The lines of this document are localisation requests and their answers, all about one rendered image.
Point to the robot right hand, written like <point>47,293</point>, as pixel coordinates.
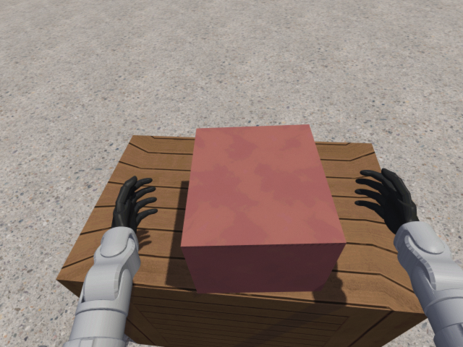
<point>396,205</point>

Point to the robot left hand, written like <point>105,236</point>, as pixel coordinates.
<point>126,211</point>

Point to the left robot forearm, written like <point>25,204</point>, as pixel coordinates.
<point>103,306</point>

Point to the right robot forearm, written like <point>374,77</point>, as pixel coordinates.
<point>436,279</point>

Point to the pedestal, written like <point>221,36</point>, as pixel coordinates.
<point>367,300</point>

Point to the carton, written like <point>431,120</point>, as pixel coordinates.
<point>259,215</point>

